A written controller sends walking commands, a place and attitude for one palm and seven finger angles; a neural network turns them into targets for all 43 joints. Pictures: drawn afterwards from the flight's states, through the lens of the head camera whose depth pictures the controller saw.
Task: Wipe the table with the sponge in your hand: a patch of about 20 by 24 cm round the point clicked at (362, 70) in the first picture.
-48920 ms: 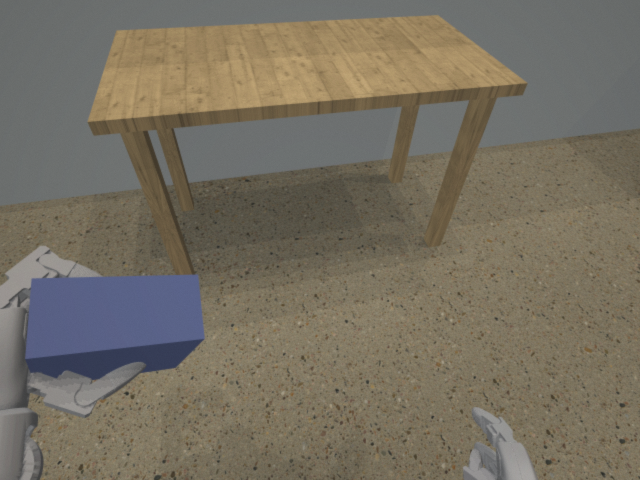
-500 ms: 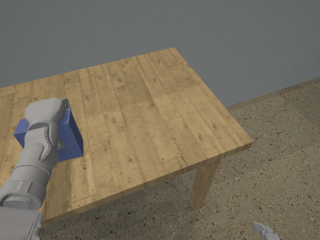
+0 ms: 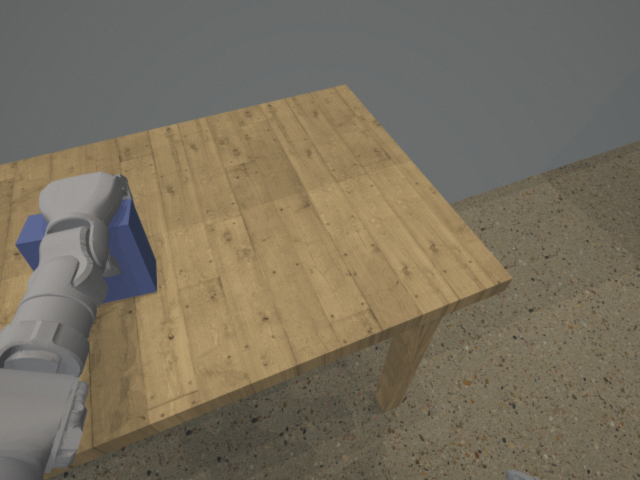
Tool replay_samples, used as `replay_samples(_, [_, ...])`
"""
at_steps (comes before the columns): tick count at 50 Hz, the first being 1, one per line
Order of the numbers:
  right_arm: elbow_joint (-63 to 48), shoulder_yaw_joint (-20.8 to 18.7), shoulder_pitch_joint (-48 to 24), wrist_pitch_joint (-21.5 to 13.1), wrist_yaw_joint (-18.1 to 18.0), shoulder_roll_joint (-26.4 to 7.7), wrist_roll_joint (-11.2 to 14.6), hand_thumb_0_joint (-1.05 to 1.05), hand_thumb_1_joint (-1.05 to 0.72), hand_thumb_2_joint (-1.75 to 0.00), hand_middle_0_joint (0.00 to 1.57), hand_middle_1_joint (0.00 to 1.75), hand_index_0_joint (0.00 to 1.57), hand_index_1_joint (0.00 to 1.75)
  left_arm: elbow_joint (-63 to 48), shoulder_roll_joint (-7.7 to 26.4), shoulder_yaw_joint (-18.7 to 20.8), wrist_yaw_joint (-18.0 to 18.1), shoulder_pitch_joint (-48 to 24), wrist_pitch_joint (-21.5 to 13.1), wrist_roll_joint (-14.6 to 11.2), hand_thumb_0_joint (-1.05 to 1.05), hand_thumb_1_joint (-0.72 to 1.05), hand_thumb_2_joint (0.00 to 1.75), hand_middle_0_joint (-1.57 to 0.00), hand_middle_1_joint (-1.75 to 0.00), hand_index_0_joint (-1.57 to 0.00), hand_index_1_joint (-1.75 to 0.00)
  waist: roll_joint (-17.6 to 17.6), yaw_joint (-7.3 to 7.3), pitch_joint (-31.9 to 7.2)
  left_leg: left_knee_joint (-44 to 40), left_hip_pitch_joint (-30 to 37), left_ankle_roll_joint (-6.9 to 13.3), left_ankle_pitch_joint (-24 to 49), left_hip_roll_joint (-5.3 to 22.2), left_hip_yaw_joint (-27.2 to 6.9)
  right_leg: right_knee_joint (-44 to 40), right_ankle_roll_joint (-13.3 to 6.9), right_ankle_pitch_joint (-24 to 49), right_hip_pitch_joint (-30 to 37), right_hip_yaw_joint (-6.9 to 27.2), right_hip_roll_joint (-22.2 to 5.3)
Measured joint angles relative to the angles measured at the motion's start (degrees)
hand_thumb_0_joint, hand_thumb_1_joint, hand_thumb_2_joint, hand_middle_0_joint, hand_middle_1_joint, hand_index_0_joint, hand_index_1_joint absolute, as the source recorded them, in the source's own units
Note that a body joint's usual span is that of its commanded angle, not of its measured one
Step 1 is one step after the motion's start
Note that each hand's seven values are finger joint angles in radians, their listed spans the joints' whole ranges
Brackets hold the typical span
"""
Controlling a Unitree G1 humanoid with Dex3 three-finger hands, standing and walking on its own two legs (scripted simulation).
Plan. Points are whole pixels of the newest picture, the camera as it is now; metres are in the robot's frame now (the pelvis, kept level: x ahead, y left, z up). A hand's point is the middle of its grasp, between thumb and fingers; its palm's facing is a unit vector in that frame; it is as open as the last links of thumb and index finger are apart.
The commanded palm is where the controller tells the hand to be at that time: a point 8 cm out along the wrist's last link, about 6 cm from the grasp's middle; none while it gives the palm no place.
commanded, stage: slide across to the middle lane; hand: left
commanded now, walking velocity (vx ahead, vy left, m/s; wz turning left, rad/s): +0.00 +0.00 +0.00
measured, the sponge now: (102, 266) +0.38 +0.34 +0.02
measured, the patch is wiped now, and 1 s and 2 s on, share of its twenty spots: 0.35 0.40 0.70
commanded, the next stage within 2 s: wipe back along the middle lane in 0.60 s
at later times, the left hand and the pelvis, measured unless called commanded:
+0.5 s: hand (142, 213) +0.43 +0.27 +0.08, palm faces -0.05 -0.02 -1.00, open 10.3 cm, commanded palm +0.42 +0.26 +0.13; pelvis +0.01 +0.01 +0.00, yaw +1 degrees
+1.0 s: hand (171, 223) +0.42 +0.23 +0.08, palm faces -0.01 -0.04 -1.00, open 10.3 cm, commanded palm +0.39 +0.22 +0.12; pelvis +0.02 -0.01 +0.00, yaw +0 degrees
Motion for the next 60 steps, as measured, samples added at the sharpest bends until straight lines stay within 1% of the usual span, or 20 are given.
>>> replay_samples(2, [0.2,0.0,0.3,0.0,0.0,0.1,0.1,0.00,-0.91,-0.90,0.20,0.30,0.20,0.30,0.4,0.1,0.0,0.3,-0.4,-0.1,-0.3,0.01,-0.56,1.06,-0.72,-1.34,-0.75,-1.34,-0.1,-0.09,0.0,0.0,0.0,0.1,0.0,-0.1,0.0,-0.1,0.1,0.0,0.0,0.0,-0.1])
replay_samples(8, [0.9,-0.7,1.1,-0.4,0.2,0.2,0.1,0.00,-0.91,-0.90,0.20,0.30,0.20,0.30,-0.7,-0.7,-3.1,1.1,-1.6,1.2,0.3,0.01,-0.56,1.06,-0.72,-1.34,-0.75,-1.34,0.0,-0.07,0.5,-0.2,0.3,0.3,0.1,-0.5,-0.4,-0.4,0.4,-0.1,0.6,-0.4,-0.5])
replay_samples(9, [1.0,-0.8,1.0,-0.4,0.3,0.2,0.1,0.00,-0.91,-0.90,0.20,0.30,0.20,0.30,-1.1,-1.1,-3.6,1.4,-1.6,1.6,0.0,0.01,-0.56,1.06,-0.72,-1.34,-0.74,-1.34,0.2,-0.03,0.6,-0.3,0.5,0.4,0.1,-0.6,-0.4,-0.5,0.5,-0.1,0.7,-0.4,-0.5])
replay_samples(12, [1.5,-0.9,0.7,-0.5,0.3,0.4,0.2,0.00,-0.91,-0.90,0.20,0.30,0.20,0.30,-2.6,-2.6,-4.2,1.8,-1.3,2.4,-1.7,0.01,-0.56,1.06,-0.72,-1.34,-0.74,-1.35,0.5,0.14,0.5,-0.8,1.2,0.6,0.1,-0.7,-0.4,-0.8,0.7,-0.1,1.5,-0.3,-0.7])
replay_samples(14, [1.8,-0.8,0.4,-0.6,0.5,0.6,0.2,0.00,-0.91,-0.90,0.20,0.30,0.20,0.30,-3.0,-4.0,-5.0,2.0,-1.1,3.3,-2.3,0.01,-0.56,1.06,-0.71,-1.35,-0.74,-1.35,0.6,0.15,0.3,-1.1,1.8,0.7,0.1,-0.9,-0.4,-1.0,0.9,-0.3,2.0,-0.2,-0.8])
replay_samples(20, [1.7,0.0,-1.6,-0.6,1.2,1.4,0.0,0.00,-0.91,-0.90,0.20,0.30,0.20,0.30,-2.4,-7.4,-6.8,3.2,-2.4,7.2,-1.0,0.00,-0.55,1.06,-0.71,-1.35,-0.74,-1.35,0.4,0.19,-0.1,-1.6,2.6,0.8,0.0,-1.2,-0.4,-0.7,0.9,-0.8,2.5,-0.2,-1.2])
replay_samples(26, [1.2,0.4,-3.5,-0.4,1.5,2.0,-0.3,0.00,-0.91,-0.90,0.20,0.30,0.20,0.30,-1.4,-9.2,-7.9,3.2,-4.0,10.4,-1.3,0.00,-0.55,1.06,-0.71,-1.35,-0.73,-1.35,0.6,0.40,-0.1,-1.8,2.9,0.6,-0.1,-1.2,-0.6,-0.8,0.9,-1.0,2.7,-0.3,-1.1])
replay_samples(34, [1.2,0.4,-4.2,0.4,1.6,1.8,-0.5,0.00,-0.91,-0.90,0.20,0.30,0.20,0.30,-1.8,-11.2,-10.2,2.7,-4.8,12.7,-1.6,0.00,-0.55,1.06,-0.70,-1.36,-0.73,-1.36,0.7,0.81,-0.3,-1.8,3.3,0.3,-0.5,-0.9,-1.1,-1.0,0.5,-1.4,3.3,-0.8,-0.9])
replay_samples(38, [1.5,0.4,-4.5,0.9,1.5,1.7,-0.6,0.00,-0.91,-0.90,0.20,0.30,0.20,0.30,-2.5,-12.3,-10.6,2.6,-4.7,13.4,-1.7,0.00,-0.55,1.06,-0.70,-1.36,-0.73,-1.36,0.7,0.78,-0.4,-1.8,3.6,0.0,-0.6,-0.7,-1.0,-1.1,0.2,-1.4,3.5,-0.7,-0.6])
replay_samples(40, [1.4,0.6,-4.6,1.3,1.5,1.5,-0.7,0.00,-0.91,-0.90,0.20,0.30,0.20,0.30,-3.3,-12.6,-9.7,2.9,-3.7,13.5,-1.4,0.00,-0.55,1.06,-0.70,-1.36,-0.73,-1.36,0.7,0.72,-0.5,-2.1,3.9,-0.1,-0.6,-0.5,-0.7,-1.2,0.1,-1.3,3.7,-0.4,-0.4])
replay_samples(46, [0.5,0.5,-4.5,2.5,1.9,0.9,-0.6,0.00,-0.91,-0.90,0.20,0.30,0.20,0.30,-8.1,-12.9,-8.8,3.9,1.3,15.5,-1.6,0.00,-0.54,1.06,-0.70,-1.36,-0.72,-1.36,1.0,0.73,-0.7,-2.8,5.3,-0.4,-0.5,0.1,0.0,-1.6,-0.3,-1.0,4.7,0.4,0.2])
replay_samples(49, [0.2,0.7,-4.8,3.0,1.8,0.6,-0.3,0.00,-0.91,-0.90,0.20,0.30,0.20,0.30,-10.2,-12.8,-9.4,4.1,3.0,17.0,-1.8,0.00,-0.54,1.06,-0.69,-1.37,-0.71,-1.37,0.8,0.85,-0.4,-3.1,6.1,-0.5,-0.4,0.2,0.1,-1.8,-0.5,-0.9,5.4,0.4,0.3])
replay_samples(54, [-0.4,1.1,-6.0,3.5,1.4,0.4,0.3,0.00,-0.91,-0.90,0.20,0.30,0.20,0.30,-11.7,-12.5,-10.4,3.5,3.8,19.4,-2.1,0.00,-0.54,1.06,-0.68,-1.38,-0.71,-1.38,0.3,0.87,0.3,-3.6,6.8,-0.8,0.2,0.4,-0.1,-2.1,-0.8,-0.5,6.1,0.3,0.4])
replay_samples(60, [-1.6,1.4,-7.1,3.5,0.8,0.2,0.5,0.00,-0.91,-0.90,0.20,0.30,0.20,0.30,-12.6,-12.3,-11.2,2.2,4.6,19.8,-2.1,0.00,-0.53,1.06,-0.67,-1.39,-0.70,-1.39,0.4,0.99,0.4,-3.8,7.0,-1.0,0.7,0.4,-0.2,-2.0,-1.0,-0.2,6.1,0.2,0.4])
